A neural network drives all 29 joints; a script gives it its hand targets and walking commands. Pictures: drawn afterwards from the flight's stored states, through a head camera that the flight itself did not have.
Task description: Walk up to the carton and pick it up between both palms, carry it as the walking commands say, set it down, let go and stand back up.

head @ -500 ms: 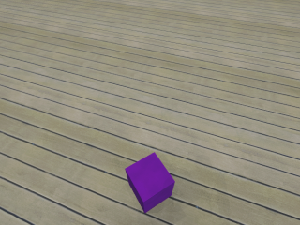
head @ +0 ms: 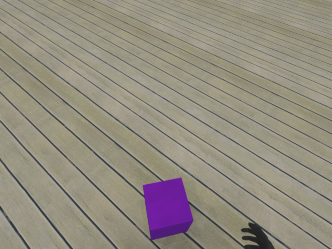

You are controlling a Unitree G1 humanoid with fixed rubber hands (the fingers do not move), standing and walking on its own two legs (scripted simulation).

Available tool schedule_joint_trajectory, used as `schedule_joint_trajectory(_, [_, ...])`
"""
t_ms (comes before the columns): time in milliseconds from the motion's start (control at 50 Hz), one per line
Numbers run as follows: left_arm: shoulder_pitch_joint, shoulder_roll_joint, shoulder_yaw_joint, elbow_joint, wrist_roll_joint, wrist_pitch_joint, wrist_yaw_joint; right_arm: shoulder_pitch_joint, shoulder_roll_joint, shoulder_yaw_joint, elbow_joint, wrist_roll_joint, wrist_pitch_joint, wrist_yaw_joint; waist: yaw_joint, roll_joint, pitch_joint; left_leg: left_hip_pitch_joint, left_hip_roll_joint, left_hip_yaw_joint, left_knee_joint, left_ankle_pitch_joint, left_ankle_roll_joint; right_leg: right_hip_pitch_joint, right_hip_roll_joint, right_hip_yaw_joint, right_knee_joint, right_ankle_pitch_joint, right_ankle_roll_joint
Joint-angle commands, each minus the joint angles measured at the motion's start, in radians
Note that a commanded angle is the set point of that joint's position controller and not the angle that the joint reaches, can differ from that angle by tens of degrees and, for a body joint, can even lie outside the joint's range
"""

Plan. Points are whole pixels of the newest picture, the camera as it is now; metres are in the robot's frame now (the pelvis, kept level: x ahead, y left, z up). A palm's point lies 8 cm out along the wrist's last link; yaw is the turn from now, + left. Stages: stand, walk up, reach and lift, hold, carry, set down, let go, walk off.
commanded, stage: walk up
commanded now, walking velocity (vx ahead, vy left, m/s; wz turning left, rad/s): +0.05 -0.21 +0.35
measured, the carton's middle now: (165, 209) +0.39 +0.01 -0.63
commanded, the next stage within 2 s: none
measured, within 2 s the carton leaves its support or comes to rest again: neither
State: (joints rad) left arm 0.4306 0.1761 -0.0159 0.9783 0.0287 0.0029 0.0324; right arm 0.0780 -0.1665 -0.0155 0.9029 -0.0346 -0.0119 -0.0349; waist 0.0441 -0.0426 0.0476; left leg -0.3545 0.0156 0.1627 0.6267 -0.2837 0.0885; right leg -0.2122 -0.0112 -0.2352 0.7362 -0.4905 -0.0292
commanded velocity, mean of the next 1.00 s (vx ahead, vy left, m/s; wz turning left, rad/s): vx -0.01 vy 0.05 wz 0.16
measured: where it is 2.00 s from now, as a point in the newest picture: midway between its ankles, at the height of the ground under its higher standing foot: outside the picture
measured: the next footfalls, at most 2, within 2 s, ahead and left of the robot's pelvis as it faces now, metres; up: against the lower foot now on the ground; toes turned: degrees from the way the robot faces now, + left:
right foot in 0.28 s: +0.11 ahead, -0.23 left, +0.00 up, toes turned -3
left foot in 0.66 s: -0.03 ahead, +0.09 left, +0.00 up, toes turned +7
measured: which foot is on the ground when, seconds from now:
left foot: down 0.00-0.28, up 0.30-0.64, down 0.66-1.00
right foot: up 0.00-0.26, down 0.28-0.66, up 0.68-0.94, down 0.96-1.00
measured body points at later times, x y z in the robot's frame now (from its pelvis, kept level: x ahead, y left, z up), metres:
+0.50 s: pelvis -0.01 -0.07 +0.01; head +0.02 -0.11 +0.46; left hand -0.01 +0.23 -0.09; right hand +0.12 -0.34 -0.14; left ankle -0.07 +0.08 -0.59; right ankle +0.07 -0.23 -0.72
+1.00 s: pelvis -0.01 -0.02 +0.02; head +0.01 -0.01 +0.47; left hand +0.01 +0.22 -0.13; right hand +0.04 -0.26 -0.13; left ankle -0.07 +0.08 -0.72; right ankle +0.02 -0.14 -0.72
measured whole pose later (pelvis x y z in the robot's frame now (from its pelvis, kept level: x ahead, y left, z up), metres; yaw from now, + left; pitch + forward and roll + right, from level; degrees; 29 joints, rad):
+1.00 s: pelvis -0.01 -0.02 +0.02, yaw +7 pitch -1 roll +0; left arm 0.24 0.20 0.04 0.97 0.01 0.02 0.02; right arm 0.30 -0.18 0.00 0.97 -0.01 -0.02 -0.02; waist -0.02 -0.01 0.05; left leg -0.11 0.01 0.02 0.42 -0.28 0.01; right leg -0.20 -0.02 -0.05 0.42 -0.20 0.00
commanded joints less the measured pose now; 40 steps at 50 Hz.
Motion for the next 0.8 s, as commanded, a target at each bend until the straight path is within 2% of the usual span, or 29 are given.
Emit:
schedule_joint_trajectory(0, [-0.018, 0.152, 0.031, -0.086, 0.009, 0.014, 0.002, 0.306, -0.27, -0.062, 0.036, 0.021, 0.019, -0.023, -0.124, 0.188, -0.128, 0.368, 0.511, -0.576, -0.286, 0.689, 0.2, -0.351, -0.077, 0.213, 0.384, -0.115, 0.078])
schedule_joint_trajectory(20, [-0.061, 0.125, 0.029, -0.09, 0.01, 0.021, -0.004, 0.233, -0.216, -0.053, 0.023, 0.019, 0.023, -0.02, -0.104, 0.142, -0.071, 0.296, 0.451, -0.495, -0.323, 0.552, 0.167, -0.371, -0.085, 0.224, 0.39, -0.025, 0.09])
schedule_joint_trajectory(40, [-0.069, 0.11, 0.032, -0.08, 0.011, 0.027, -0.006, 0.176, -0.192, -0.048, 0.016, 0.018, 0.025, -0.015, -0.071, 0.124, -0.028, 0.238, 0.388, -0.412, -0.34, 0.52, 0.115, -0.356, -0.099, 0.231, 0.352, 0.051, 0.1])
schedule_joint_trajectory(80, [-0.044, 0.098, 0.039, -0.062, 0.013, 0.041, -0.016, 0.126, -0.181, -0.048, 0.002, 0.011, 0.016, -0.004, -0.035, 0.152, -0.018, 0.158, 0.3, -0.285, -0.327, 0.562, 0.057, -0.281, -0.088, 0.213, 0.297, 0.124, 0.106])
schedule_joint_trajectory(120, [-0.026, 0.08, 0.041, -0.054, -0.014, 0.043, -0.021, 0.108, -0.178, -0.051, -0.005, 0.0, 0.003, 0.009, -0.023, 0.186, -0.052, 0.127, 0.239, -0.193, -0.3, 0.645, 0.041, -0.219, -0.065, 0.187, 0.225, 0.156, 0.107])
schedule_joint_trajectory(180, [-0.13, 0.056, 0.034, -0.102, -0.023, 0.026, -0.021, 0.101, -0.185, -0.071, 0.011, 0.013, 0.014, 0.012, -0.041, 0.304, -0.074, 0.087, 0.131, -0.109, -0.265, 0.397, 0.04, -0.148, -0.031, 0.124, 0.027, 0.227, 0.114])
schedule_joint_trajectory(200, [-0.161, 0.081, 0.043, -0.121, -0.018, 0.02, -0.016, 0.109, -0.206, -0.087, 0.014, 0.022, 0.034, 0.007, -0.044, 0.326, -0.073, 0.088, 0.112, -0.111, -0.217, 0.411, 0.054, -0.139, -0.025, 0.104, -0.015, 0.226, 0.125])
schedule_joint_trajectory(220, [-0.112, 0.103, 0.051, -0.105, -0.021, 0.017, -0.001, 0.092, -0.221, -0.095, 0.003, 0.023, 0.052, 0.011, -0.022, 0.288, -0.072, 0.075, 0.091, -0.09, -0.127, 0.494, 0.054, -0.084, -0.003, 0.077, -0.112, 0.268, 0.132])
schedule_joint_trajectory(240, [-0.014, 0.118, 0.06, -0.068, -0.019, 0.009, 0.017, 0.066, -0.215, -0.095, -0.015, 0.019, 0.064, 0.017, 0.017, 0.195, -0.081, 0.032, 0.06, -0.059, -0.032, 0.49, 0.023, 0.026, 0.002, 0.046, -0.267, 0.42, 0.144])
schedule_joint_trajectory(260, [0.076, 0.181, 0.078, -0.049, -0.002, -0.009, 0.034, 0.093, -0.18, -0.085, -0.025, 0.011, 0.066, 0.019, 0.053, 0.032, -0.078, -0.106, 0.015, -0.066, 0.089, 0.257, -0.045, 0.177, -0.117, 0.137, -0.395, 0.686, 0.148])
schedule_joint_trajectory(280, [0.118, 0.293, 0.095, -0.077, -0.001, -0.022, 0.043, 0.133, -0.097, -0.069, -0.055, -0.008, 0.072, 0.017, 0.047, -0.248, -0.084, -0.32, -0.079, -0.106, 0.378, -0.442, -0.125, 0.251, -0.52, 0.517, -0.341, 1.28, 0.074])
schedule_joint_trajectory(300, [0.153, 0.378, 0.112, -0.069, -0.016, -0.006, 0.056, 0.224, -0.123, -0.076, -0.035, 0.0, 0.101, 0.027, 0.056, -0.221, -0.211, -0.199, -0.087, -0.333, 0.583, -0.444, -0.145, 0.178, -0.616, 0.553, -0.312, 1.436, -0.095])
schedule_joint_trajectory(320, [0.084, 0.38, 0.121, -0.084, 0.0, 0.017, 0.058, 0.177, -0.158, -0.082, -0.066, 0.014, 0.118, 0.04, 0.031, -0.211, -0.197, -0.224, -0.089, -0.35, 0.759, -0.361, -0.148, 0.085, -0.602, 0.535, -0.358, 1.072, -0.148])
schedule_joint_trajectory(340, [-0.01, 0.336, 0.117, -0.095, 0.009, 0.039, 0.057, 0.108, -0.176, -0.085, -0.089, 0.009, 0.119, 0.055, -0.002, -0.18, -0.113, -0.272, -0.06, -0.352, 0.821, -0.245, -0.14, -0.002, -0.507, 0.475, -0.415, 0.657, -0.106])
schedule_joint_trajectory(360, [-0.102, 0.313, 0.119, -0.107, 0.005, 0.054, 0.052, 0.099, -0.182, -0.086, -0.103, -0.007, 0.117, 0.069, -0.039, -0.19, -0.078, -0.305, -0.041, -0.348, 0.845, -0.143, -0.141, -0.028, -0.427, 0.44, -0.444, 0.365, -0.063])
schedule_joint_trajectory(400, [-0.195, 0.266, 0.115, -0.116, -0.004, 0.052, 0.04, 0.15, -0.195, -0.086, -0.09, -0.024, 0.113, 0.09, -0.076, -0.195, -0.072, -0.252, -0.056, -0.289, 0.88, -0.04, -0.165, -0.098, -0.349, 0.359, -0.468, 0.186, -0.042])
schedule_joint_trajectory(440, [-0.207, 0.256, 0.115, -0.115, -0.008, 0.033, 0.032, 0.167, -0.19, -0.084, -0.087, -0.017, 0.106, 0.091, -0.08, -0.189, -0.072, -0.214, -0.062, -0.24, 0.828, 0.0, -0.177, -0.109, -0.332, 0.327, -0.483, 0.123, -0.038])
schedule_joint_trajectory(500, [-0.257, 0.274, 0.12, -0.123, 0.001, 0.021, 0.022, 0.178, -0.169, -0.066, -0.08, 0.013, 0.104, 0.081, -0.072, -0.272, -0.043, -0.062, -0.009, -0.133, 0.431, -0.068, -0.183, -0.142, -0.3, 0.242, -0.518, 0.05, 0.009])
schedule_joint_trajectory(540, [-0.212, 0.306, 0.133, -0.101, 0.006, 0.03, 0.014, 0.154, -0.157, -0.054, -0.089, 0.02, 0.104, 0.075, -0.023, -0.344, -0.026, 0.047, 0.006, -0.109, 0.191, -0.2, -0.163, -0.122, -0.307, 0.263, -0.542, 0.06, 0.001])
schedule_joint_trajectory(580, [-0.161, 0.315, 0.139, -0.078, 0.005, 0.046, -0.001, 0.2, -0.157, -0.053, -0.066, 0.019, 0.093, 0.056, -0.011, -0.302, -0.028, 0.17, -0.018, -0.067, -0.044, -0.186, -0.124, -0.129, -0.318, 0.296, -0.514, 0.06, -0.011])
schedule_joint_trajectory(600, [-0.161, 0.306, 0.137, -0.075, 0.0, 0.05, -0.007, 0.278, -0.14, -0.053, -0.028, 0.019, 0.082, 0.046, -0.044, -0.227, -0.034, 0.288, -0.031, -0.047, -0.185, -0.073, -0.1, -0.185, -0.287, 0.264, -0.457, -0.001, -0.001])
schedule_joint_trajectory(620, [-0.135, 0.254, 0.125, -0.066, 0.009, 0.051, -0.015, 0.365, -0.136, -0.051, 0.016, 0.012, 0.064, 0.039, -0.082, -0.038, -0.002, 0.338, -0.035, -0.086, -0.309, -0.105, -0.104, -0.262, -0.216, 0.19, -0.283, -0.097, 0.019])
schedule_joint_trajectory(640, [-0.128, 0.134, 0.089, -0.094, 0.016, 0.053, -0.029, 0.424, -0.182, -0.05, 0.015, 0.0, 0.045, 0.042, -0.102, 0.245, 0.003, 0.366, 0.184, -0.366, -0.444, -0.42, -0.108, -0.422, -0.131, 0.103, -0.007, -0.198, 0.065])
schedule_joint_trajectory(660, [-0.3, 0.111, 0.084, -0.164, 0.005, 0.061, -0.023, 0.401, -0.369, -0.087, 0.002, 0.009, 0.033, 0.047, -0.148, 0.378, 0.128, 0.095, 0.395, -0.688, -0.642, -0.736, -0.032, -0.568, -0.037, 0.206, 0.117, -0.113, 0.074])
schedule_joint_trajectory(680, [-0.388, 0.183, 0.106, -0.209, -0.014, 0.052, -0.025, 0.308, -0.323, -0.07, 0.001, 0.008, 0.025, 0.04, -0.108, 0.28, 0.219, -0.073, 0.405, -0.739, -0.706, -0.678, 0.014, -0.495, -0.094, 0.318, 0.145, 0.068, 0.064])
schedule_joint_trajectory(700, [-0.309, 0.194, 0.109, -0.177, -0.026, 0.043, -0.038, 0.185, -0.249, -0.041, -0.032, 0.013, 0.013, 0.035, -0.026, 0.254, 0.183, -0.03, 0.309, -0.565, -0.66, -0.457, 0.003, -0.394, -0.086, 0.295, 0.136, 0.174, 0.061])
schedule_joint_trajectory(720, [-0.194, 0.176, 0.109, -0.108, -0.019, 0.036, -0.047, 0.113, -0.199, -0.027, -0.049, 0.007, -0.004, 0.035, 0.019, 0.225, 0.12, 0.016, 0.223, -0.415, -0.587, -0.19, -0.013, -0.289, -0.076, 0.272, 0.131, 0.231, 0.058])
schedule_joint_trajectory(740, [-0.128, 0.169, 0.112, -0.06, -0.009, 0.03, -0.048, 0.099, -0.173, -0.02, -0.049, 0.007, -0.022, 0.031, 0.031, 0.201, 0.069, 0.081, 0.181, -0.325, -0.528, 0.003, -0.02, -0.238, -0.07, 0.255, 0.137, 0.258, 0.05])
schedule_joint_trajectory(780, [-0.092, 0.146, 0.103, -0.032, -0.014, 0.03, -0.046, 0.143, -0.14, -0.009, -0.025, 0.015, -0.049, 0.027, 0.029, 0.187, 0.012, 0.169, 0.174, -0.237, -0.417, 0.41, -0.021, -0.168, -0.055, 0.252, 0.067, 0.246, 0.041])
